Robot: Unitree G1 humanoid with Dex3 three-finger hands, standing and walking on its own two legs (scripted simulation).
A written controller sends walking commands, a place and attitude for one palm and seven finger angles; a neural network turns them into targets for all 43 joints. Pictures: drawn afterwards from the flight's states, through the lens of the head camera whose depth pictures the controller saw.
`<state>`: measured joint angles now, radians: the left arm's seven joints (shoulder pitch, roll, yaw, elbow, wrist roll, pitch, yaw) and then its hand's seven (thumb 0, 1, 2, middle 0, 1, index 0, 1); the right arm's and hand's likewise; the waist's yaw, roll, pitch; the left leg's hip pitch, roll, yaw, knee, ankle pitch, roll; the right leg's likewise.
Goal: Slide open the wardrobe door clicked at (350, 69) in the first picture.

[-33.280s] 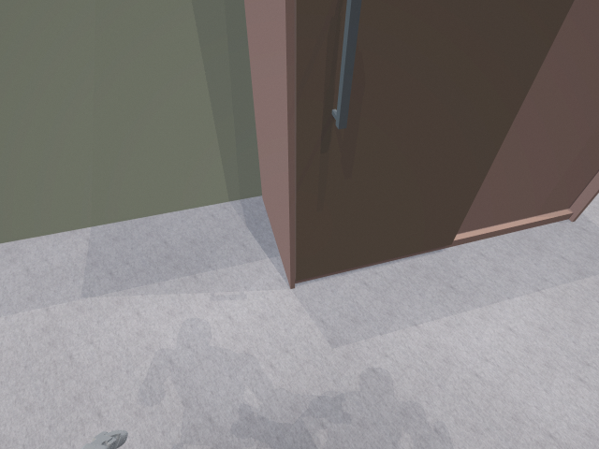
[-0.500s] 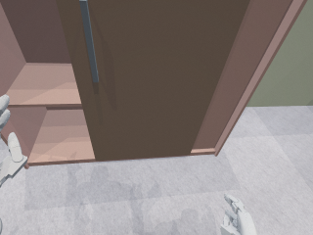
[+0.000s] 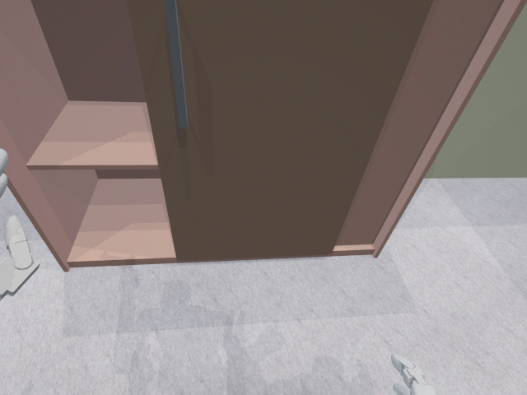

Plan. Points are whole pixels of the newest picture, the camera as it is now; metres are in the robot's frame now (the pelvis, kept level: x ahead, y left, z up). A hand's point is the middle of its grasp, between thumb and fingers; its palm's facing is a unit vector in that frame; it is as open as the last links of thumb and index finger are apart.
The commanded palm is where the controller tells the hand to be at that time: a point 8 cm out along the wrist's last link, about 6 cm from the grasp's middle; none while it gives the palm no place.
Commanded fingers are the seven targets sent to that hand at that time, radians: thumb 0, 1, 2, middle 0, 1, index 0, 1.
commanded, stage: stop stepping back and stand still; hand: left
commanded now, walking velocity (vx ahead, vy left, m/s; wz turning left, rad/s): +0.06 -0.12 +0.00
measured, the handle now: (178, 64) +0.78 +0.23 +0.15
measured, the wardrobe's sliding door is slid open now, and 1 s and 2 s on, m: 0.45 0.45 0.45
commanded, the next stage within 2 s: let the arm hang, fingers relaxed in 0.10 s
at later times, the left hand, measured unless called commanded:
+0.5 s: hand out of the picture +0.10 +0.18 -0.17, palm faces +0.06 -0.99 -0.14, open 7.1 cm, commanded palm none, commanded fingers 0.00 0.90 0.90 -0.20 -0.30 -0.20 -0.30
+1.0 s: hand out of the picture +0.09 +0.25 -0.15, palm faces +0.01 -0.96 -0.29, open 7.4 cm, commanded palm none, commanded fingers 0.00 0.90 0.90 -0.20 -0.30 -0.20 -0.30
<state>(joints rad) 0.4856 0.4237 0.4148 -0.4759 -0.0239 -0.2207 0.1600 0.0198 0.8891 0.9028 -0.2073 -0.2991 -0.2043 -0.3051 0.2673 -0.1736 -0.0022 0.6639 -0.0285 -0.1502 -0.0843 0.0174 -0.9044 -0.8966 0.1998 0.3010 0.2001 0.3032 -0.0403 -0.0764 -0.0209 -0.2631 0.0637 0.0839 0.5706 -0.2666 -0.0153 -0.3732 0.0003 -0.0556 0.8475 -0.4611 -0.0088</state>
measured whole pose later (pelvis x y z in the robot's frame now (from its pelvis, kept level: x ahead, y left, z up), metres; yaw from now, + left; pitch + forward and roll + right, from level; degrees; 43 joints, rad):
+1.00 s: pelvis +0.03 +0.03 +0.02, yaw +1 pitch -1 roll +0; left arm 0.17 0.26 0.00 1.10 0.01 -0.01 0.01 0.01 0.91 0.90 -0.20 -0.30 -0.19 -0.30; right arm 0.21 -0.23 0.00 1.10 -0.03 0.01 0.00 0.01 -0.91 -0.90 0.20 0.30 0.20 0.30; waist -0.01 0.03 0.02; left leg -0.17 0.02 0.14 0.39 -0.20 0.03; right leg -0.16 -0.05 -0.11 0.39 -0.21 0.01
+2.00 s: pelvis +0.05 +0.03 +0.02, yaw +2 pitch -1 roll +0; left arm 0.11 0.32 0.00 1.13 0.02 -0.03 0.00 0.01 0.91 0.90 -0.20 -0.30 -0.20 -0.30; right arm 0.10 -0.33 0.00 1.13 -0.02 -0.01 0.00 0.01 -0.91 -0.90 0.20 0.30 0.20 0.30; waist -0.01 0.00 0.02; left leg -0.12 0.01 0.13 0.30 -0.17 0.03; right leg -0.10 -0.05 -0.12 0.31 -0.19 0.01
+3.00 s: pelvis +0.06 +0.00 +0.02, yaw +1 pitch -1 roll +0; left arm 0.11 0.32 0.00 1.13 0.01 -0.03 0.00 0.01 0.91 0.90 -0.20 -0.30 -0.20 -0.30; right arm 0.11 -0.33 0.00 1.13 -0.02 0.00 0.00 0.01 -0.91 -0.90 0.20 0.30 0.20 0.30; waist -0.01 0.00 0.03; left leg -0.08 0.04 0.12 0.27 -0.17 -0.01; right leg -0.06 -0.01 -0.12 0.27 -0.19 -0.02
